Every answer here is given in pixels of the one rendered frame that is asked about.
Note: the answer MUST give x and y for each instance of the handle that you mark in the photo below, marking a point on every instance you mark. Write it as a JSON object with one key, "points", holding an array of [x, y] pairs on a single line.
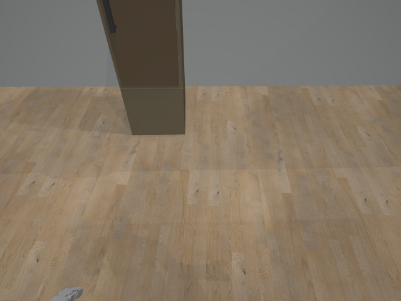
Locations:
{"points": [[109, 16]]}

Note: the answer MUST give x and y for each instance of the left robot hand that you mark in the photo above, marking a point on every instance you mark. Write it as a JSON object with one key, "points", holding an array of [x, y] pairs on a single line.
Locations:
{"points": [[68, 294]]}

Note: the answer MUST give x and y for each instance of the cupboard door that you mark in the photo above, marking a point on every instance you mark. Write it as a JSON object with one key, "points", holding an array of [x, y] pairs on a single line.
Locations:
{"points": [[145, 42]]}

